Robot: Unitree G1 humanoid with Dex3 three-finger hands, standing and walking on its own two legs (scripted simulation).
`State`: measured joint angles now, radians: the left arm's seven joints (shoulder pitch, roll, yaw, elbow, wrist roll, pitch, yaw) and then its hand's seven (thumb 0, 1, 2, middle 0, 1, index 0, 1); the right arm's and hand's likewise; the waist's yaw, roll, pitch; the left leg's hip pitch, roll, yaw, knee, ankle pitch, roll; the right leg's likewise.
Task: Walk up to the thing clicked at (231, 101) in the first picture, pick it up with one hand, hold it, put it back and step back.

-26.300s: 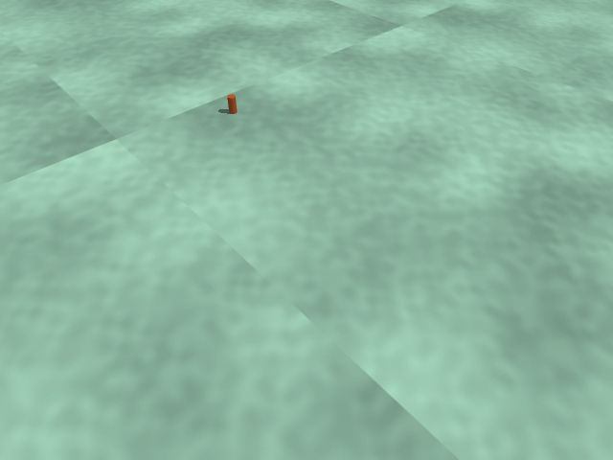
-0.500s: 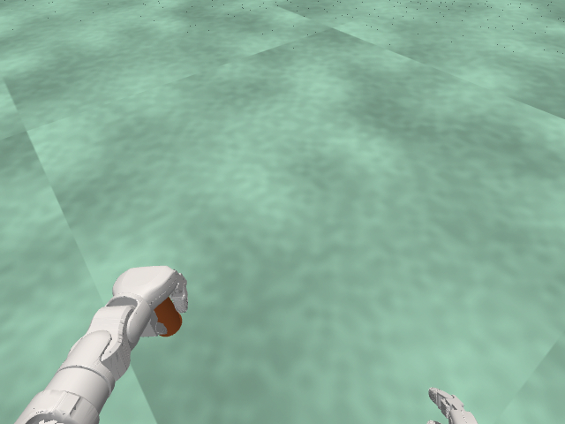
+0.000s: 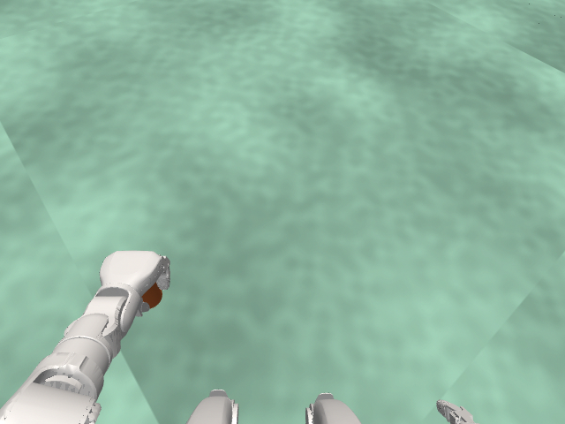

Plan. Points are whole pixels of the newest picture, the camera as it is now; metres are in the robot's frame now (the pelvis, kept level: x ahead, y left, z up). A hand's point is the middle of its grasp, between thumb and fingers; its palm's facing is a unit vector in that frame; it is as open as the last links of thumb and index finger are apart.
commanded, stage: crouch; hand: left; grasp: from above
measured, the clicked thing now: (142, 287) +0.36 +0.24 -0.13
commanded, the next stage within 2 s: lower in 1.46 s
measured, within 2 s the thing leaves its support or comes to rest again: neither
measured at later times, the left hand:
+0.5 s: hand (163, 312) +0.38 +0.26 -0.34, palm faces -0.46 +0.00 -0.89, open 6.5 cm
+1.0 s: hand (170, 318) +0.40 +0.27 -0.46, palm faces -0.45 -0.03 -0.89, open 6.5 cm
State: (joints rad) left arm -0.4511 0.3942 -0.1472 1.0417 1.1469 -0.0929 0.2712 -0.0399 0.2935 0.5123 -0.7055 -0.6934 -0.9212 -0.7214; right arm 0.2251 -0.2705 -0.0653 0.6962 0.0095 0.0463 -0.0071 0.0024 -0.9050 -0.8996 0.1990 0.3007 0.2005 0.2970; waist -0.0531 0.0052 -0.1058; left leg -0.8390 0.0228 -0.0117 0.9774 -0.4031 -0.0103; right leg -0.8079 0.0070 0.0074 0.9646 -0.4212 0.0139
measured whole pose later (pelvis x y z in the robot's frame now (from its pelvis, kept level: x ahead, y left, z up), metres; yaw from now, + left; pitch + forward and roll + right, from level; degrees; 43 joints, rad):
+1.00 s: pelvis -0.05 +0.01 -0.30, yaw -5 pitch +37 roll -7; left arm -0.82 0.66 0.11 1.28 1.23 -0.20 0.35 -0.04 0.30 0.49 -0.71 -0.68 -0.94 -0.69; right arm 0.13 -0.26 -0.02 0.75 -0.11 -0.06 0.11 0.00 -0.92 -0.90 0.20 0.30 0.20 0.30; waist -0.16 0.00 -0.12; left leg -2.12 0.03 -0.11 2.15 -0.68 -0.01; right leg -2.05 0.04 -0.06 2.09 -0.70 0.03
